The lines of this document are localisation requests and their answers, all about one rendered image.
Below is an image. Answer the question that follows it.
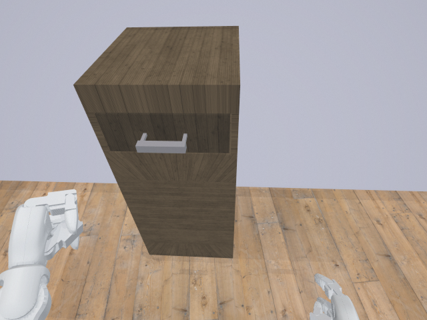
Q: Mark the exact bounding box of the left robot hand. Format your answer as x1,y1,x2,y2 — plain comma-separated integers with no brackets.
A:
8,189,83,269

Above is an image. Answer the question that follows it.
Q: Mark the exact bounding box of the drawer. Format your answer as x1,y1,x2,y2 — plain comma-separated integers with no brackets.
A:
95,113,230,153

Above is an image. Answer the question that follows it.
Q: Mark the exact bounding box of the left robot forearm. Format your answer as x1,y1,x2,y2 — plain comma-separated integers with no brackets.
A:
0,264,51,320

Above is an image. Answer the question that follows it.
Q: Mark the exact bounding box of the handle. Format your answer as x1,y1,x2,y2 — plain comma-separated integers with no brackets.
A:
135,133,187,153

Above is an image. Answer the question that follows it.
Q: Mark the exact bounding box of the right robot hand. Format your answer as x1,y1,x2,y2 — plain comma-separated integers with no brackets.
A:
310,273,360,320

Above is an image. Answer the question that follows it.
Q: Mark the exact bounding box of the cabinet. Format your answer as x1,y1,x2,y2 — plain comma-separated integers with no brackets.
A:
73,26,240,259

